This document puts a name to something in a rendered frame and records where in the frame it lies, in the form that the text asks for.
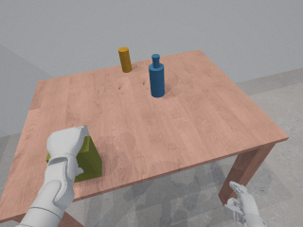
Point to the left robot hand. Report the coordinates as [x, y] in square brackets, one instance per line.
[67, 141]

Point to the sponge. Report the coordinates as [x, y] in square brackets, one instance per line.
[88, 159]

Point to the robot right forearm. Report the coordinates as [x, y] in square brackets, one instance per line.
[252, 220]

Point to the robot left forearm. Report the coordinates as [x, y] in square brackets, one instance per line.
[56, 194]

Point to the right robot hand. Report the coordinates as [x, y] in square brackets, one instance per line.
[245, 206]

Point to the table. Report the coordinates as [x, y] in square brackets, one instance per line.
[203, 117]

